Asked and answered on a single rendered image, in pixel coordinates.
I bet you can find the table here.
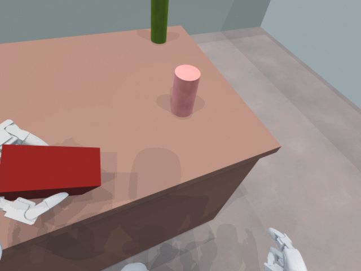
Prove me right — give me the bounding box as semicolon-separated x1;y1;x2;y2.
0;25;281;271

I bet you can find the robot right hand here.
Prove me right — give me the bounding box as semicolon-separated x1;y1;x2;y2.
264;228;307;271

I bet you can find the robot left hand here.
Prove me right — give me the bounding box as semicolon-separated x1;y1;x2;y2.
0;120;69;225

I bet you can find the sponge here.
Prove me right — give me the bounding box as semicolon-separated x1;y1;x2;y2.
0;145;101;201

